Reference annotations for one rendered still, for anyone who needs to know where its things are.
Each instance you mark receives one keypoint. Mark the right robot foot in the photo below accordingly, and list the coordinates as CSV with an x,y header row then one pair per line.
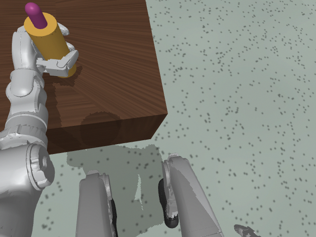
x,y
170,222

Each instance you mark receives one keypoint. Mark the bottle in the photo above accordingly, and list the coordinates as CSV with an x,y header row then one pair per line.
x,y
44,31

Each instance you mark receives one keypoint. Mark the left robot hand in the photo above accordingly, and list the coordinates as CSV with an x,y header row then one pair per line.
x,y
25,55

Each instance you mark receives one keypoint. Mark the right robot hand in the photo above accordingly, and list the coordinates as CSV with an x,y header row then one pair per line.
x,y
245,231

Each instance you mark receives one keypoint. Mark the left robot arm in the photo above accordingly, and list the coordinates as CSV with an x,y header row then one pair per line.
x,y
25,165

